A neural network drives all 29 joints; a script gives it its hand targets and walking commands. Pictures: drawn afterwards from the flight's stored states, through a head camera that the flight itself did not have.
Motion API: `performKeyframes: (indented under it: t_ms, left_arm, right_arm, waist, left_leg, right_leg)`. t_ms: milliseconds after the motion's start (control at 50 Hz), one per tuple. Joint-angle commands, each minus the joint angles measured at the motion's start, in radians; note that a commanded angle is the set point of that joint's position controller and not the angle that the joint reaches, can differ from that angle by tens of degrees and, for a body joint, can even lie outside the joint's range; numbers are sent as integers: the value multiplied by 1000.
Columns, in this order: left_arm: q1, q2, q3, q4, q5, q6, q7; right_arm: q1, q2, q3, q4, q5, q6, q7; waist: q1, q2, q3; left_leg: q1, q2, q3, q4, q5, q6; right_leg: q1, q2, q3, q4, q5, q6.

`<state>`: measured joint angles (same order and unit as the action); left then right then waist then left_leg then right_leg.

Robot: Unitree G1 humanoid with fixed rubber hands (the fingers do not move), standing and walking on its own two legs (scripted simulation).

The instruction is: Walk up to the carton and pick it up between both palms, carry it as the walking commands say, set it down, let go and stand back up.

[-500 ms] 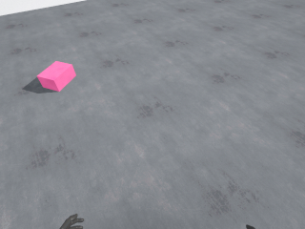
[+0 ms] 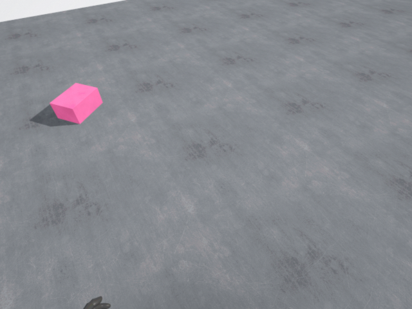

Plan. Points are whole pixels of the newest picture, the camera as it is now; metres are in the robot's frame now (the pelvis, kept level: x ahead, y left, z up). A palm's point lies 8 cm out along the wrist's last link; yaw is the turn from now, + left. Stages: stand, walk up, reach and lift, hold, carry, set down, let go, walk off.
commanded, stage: stand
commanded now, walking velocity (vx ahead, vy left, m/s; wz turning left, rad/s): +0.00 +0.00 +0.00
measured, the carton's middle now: (77, 102) +1.63 +1.02 -0.68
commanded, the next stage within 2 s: walk up in 0.16 s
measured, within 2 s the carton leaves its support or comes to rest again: neither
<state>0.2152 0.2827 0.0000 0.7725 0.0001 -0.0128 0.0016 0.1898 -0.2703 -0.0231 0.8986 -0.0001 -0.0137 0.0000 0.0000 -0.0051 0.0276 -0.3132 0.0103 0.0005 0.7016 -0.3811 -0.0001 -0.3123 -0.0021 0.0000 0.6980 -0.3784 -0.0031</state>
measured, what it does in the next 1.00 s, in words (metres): steps to the left, turning left: left foot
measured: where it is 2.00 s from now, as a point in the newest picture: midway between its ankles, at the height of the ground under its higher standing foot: (139, 265)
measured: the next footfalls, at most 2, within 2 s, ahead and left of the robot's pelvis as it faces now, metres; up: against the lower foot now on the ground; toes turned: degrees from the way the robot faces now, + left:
left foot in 0.68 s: +0.11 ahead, +0.25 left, +0.00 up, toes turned +11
right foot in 1.06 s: +0.32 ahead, +0.04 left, +0.00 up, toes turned +13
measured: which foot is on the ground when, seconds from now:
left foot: down 0.00-0.38, up 0.40-0.66, down 0.68-1.00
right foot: down 0.00-0.68, up 0.70-1.00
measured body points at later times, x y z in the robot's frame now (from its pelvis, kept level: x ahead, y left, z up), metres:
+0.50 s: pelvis +0.00 +0.02 +0.01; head +0.01 +0.02 +0.46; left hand +0.08 +0.31 -0.10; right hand +0.11 -0.27 -0.11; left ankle +0.00 +0.15 -0.68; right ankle -0.01 -0.12 -0.72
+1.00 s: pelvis +0.12 +0.14 +0.01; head +0.14 +0.16 +0.46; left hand +0.16 +0.48 -0.09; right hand +0.25 -0.16 -0.10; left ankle +0.07 +0.24 -0.72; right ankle +0.23 +0.02 -0.69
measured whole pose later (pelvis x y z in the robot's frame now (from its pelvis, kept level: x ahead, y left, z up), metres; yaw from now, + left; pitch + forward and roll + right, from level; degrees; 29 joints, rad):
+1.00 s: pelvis +0.12 +0.14 +0.01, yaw +16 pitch +1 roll +0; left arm 0.19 0.44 0.00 0.82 0.00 -0.08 -0.02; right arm 0.29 -0.40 -0.09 0.87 0.00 -0.03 0.11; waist -0.04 -0.01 0.04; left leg -0.26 -0.06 -0.06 0.58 -0.33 0.04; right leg -0.51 -0.10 -0.05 0.76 -0.38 -0.02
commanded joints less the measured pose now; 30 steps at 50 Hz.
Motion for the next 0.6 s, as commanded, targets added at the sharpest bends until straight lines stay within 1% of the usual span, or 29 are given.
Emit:
performKeyframes:
  t_ms: [0, 20, 60, 80, 100, 120, 140, 160, 180, 200, 220, 240, 260, 280, 300, 320, 340, 360, 380, 400, 420, 440, 460, 480, 500, 520, 540, 560, 580]
  left_arm:
    - [-83, 239, 77, 13, 12, -46, 22]
    - [-91, 231, 68, 13, 13, -49, 24]
    - [-89, 225, 68, 22, 14, -41, 25]
    - [-65, 241, 72, 21, 10, -45, 22]
    - [-90, 241, 75, 29, 20, -44, 23]
    - [-86, 264, 76, 34, 20, -44, 18]
    - [-70, 257, 74, 34, 18, -46, 18]
    - [-84, 260, 71, 33, 18, -49, 18]
    - [-85, 232, 66, 26, 15, -56, 16]
    - [-90, 242, 70, 43, 8, -47, 18]
    - [-72, 245, 66, 50, 10, -48, 15]
    - [-79, 247, 64, 53, 13, -46, 15]
    - [-79, 240, 70, 50, 18, -42, 20]
    - [-88, 242, 70, 50, 20, -41, 22]
    - [-85, 232, 65, 41, 17, -48, 23]
    - [-82, 227, 62, 61, 5, -45, 21]
    - [16, 395, 154, 18, 23, -71, -1]
    - [91, 435, 168, 35, 39, -87, 5]
    - [117, 470, 185, 27, 48, -98, 13]
    - [78, 458, 176, 2, 46, -112, 19]
    - [37, 438, 176, -11, 39, -118, 20]
    - [35, 438, 169, -9, 46, -124, 19]
    - [15, 447, 176, -13, 46, -131, 18]
    - [-5, 437, 177, -9, 56, -133, 16]
    - [19, 438, 174, -15, 56, -132, 10]
    - [21, 443, 170, -14, 60, -131, 7]
    - [11, 459, 172, -25, 60, -129, 2]
    - [-1, 459, 171, -22, 56, -130, -1]
    - [-10, 474, 171, -21, 54, -127, -4]
  right_arm:
    - [-96, -256, -51, -35, -8, -37, -12]
    - [-110, -239, -49, -37, -10, -37, -9]
    - [-105, -252, -49, -21, -8, -42, -11]
    - [-97, -256, -45, -16, -6, -43, -10]
    - [-131, -246, -47, -21, -7, -37, -9]
    - [-105, -245, -47, -26, -9, -38, -6]
    - [-108, -247, -47, -22, -3, -33, -12]
    - [-111, -256, -43, -12, -2, -35, -7]
    - [-96, -236, -48, -9, -13, -37, -10]
    - [-109, -256, -49, -12, -9, -43, -6]
    - [-97, -254, -45, 2, -12, -44, -7]
    - [-102, -250, -50, 10, -4, -40, -11]
    - [-103, -259, -45, 8, -9, -39, -10]
    - [-126, -249, -45, 0, -9, -37, -12]
    - [-109, -249, -48, 3, -10, -36, -11]
    - [-103, -245, -44, 18, -10, -40, -8]
    - [-70, -331, -97, -127, -37, -25, 52]
    - [-170, -335, -105, -163, -47, -10, 80]
    - [-223, -286, -90, -204, -50, -4, 97]
    - [-259, -300, -93, -214, -64, -1, 101]
    - [-219, -322, -99, -200, -56, -8, 112]
    - [-192, -318, -105, -182, -51, -9, 123]
    - [-157, -328, -116, -175, -39, -8, 138]
    - [-104, -304, -112, -153, -36, -4, 147]
    - [-127, -281, -108, -167, -39, -4, 153]
    - [-152, -289, -113, -162, -39, -3, 159]
    - [-174, -297, -118, -165, -36, -3, 161]
    - [-181, -294, -118, -164, -34, -4, 157]
    - [-147, -294, -121, -163, -34, -8, 153]
  waist:
    - [5, 15, -56]
    - [10, 18, -15]
    - [13, 13, -40]
    - [25, 30, -30]
    - [10, 68, -17]
    - [3, 20, -30]
    - [11, -17, -12]
    - [4, -31, -23]
    - [12, -39, -58]
    - [10, 6, -22]
    - [8, 18, -46]
    - [-4, -8, -42]
    - [6, -10, -42]
    - [6, -30, -26]
    - [8, -20, -63]
    - [10, -21, -56]
    - [37, 32, -112]
    - [94, 9, -32]
    - [118, -186, 32]
    - [109, -97, 78]
    - [73, -29, 70]
    - [49, -23, 59]
    - [35, -73, 47]
    - [16, -140, 38]
    - [43, -196, 62]
    - [45, -207, 73]
    - [47, -200, 68]
    - [48, -177, 93]
    - [29, -168, 65]
  left_leg:
    - [67, 85, -99, -157, 357, 70]
    - [52, 93, -107, -179, 340, 76]
    - [59, 96, -116, -188, 321, 71]
    - [58, 86, -107, -185, 307, 70]
    - [41, 86, -92, -180, 282, 65]
    - [61, 84, -98, -184, 281, 61]
    - [41, 82, -105, -182, 268, 67]
    - [68, 86, -98, -172, 277, 64]
    - [78, 90, -108, -185, 296, 69]
    - [45, 87, -102, -194, 284, 69]
    - [82, 94, -96, -195, 290, 59]
    - [92, 92, -108, -199, 316, 59]
    - [79, 100, -107, -201, 325, 66]
    - [68, 92, -100, -189, 328, 65]
    - [80, 89, -108, -196, 305, 61]
    - [78, 100, -106, -216, 297, 68]
    - [-106, 70, -210, -141, -117, 132]
    - [-414, 35, -180, -35, -217, 115]
    - [-603, -3, -20, 242, -86, 69]
    - [-610, 94, -83, 345, -23, 41]
    - [-563, 116, -96, 379, 9, 22]
    - [-510, 136, -107, 342, 5, 15]
    - [-454, 145, -93, 294, 5, -1]
    - [-390, 130, -49, 256, -10, 2]
    - [-388, 126, -17, 192, -8, -5]
    - [-335, 110, 0, 173, 10, -16]
    - [-310, 109, 16, 125, 17, -13]
    - [-287, 103, 48, 86, 22, -19]
    - [-246, 81, 76, 51, 7, -9]
  right_leg:
    - [48, -88, 84, -148, 317, -59]
    - [41, -90, 90, -165, 296, -62]
    - [54, -90, 82, -158, 269, -59]
    - [49, -94, 105, -163, 260, -65]
    - [39, -100, 112, -193, 237, -61]
    - [49, -105, 110, -196, 251, -64]
    - [34, -100, 121, -202, 231, -63]
    - [33, -103, 112, -212, 259, -62]
    - [56, -106, 98, -196, 257, -65]
    - [40, -105, 116, -203, 268, -59]
    - [45, -112, 107, -202, 257, -62]
    - [43, -109, 102, -208, 278, -61]
    - [67, -98, 92, -204, 293, -54]
    - [53, -97, 94, -208, 321, -56]
    - [77, -109, 104, -204, 313, -59]
    - [79, -111, 111, -221, 288, -57]
    - [208, -162, 135, -211, -176, -113]
    - [355, -257, 295, -328, -438, -172]
    - [427, -457, 506, -523, -536, -258]
    - [349, -529, 503, -544, -420, -288]
    - [285, -504, 443, -514, -343, -272]
    - [250, -467, 384, -531, -325, -264]
    - [245, -428, 280, -521, -281, -242]
    - [231, -390, 196, -501, -189, -233]
    - [233, -371, 141, -491, -150, -237]
    - [186, -357, 97, -506, -148, -225]
    - [172, -342, 65, -503, -158, -209]
    - [164, -334, 42, -491, -121, -198]
    - [193, -327, 16, -436, -66, -189]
